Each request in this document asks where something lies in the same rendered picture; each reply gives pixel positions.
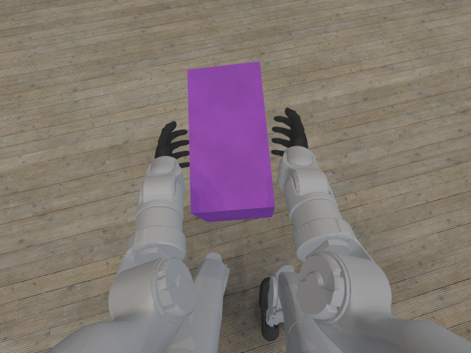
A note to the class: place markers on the robot right hand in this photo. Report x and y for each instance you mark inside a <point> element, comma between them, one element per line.
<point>296,134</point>

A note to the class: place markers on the robot left hand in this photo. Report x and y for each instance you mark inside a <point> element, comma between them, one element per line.
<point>165,147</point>

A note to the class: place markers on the left robot thigh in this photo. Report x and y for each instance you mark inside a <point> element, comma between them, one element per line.
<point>200,330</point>

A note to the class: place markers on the carton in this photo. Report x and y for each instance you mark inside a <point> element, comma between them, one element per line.
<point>230,169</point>

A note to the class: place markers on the robot left forearm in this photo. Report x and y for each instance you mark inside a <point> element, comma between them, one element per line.
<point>159,216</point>

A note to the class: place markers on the robot right foot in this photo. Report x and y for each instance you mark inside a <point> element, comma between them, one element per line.
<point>269,332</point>

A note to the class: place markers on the robot right forearm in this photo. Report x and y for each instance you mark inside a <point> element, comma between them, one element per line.
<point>312,207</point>

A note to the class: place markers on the robot right upper arm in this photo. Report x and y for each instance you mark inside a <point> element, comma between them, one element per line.
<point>349,298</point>

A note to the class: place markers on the robot left upper arm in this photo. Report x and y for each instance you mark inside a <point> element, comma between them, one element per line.
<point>148,304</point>

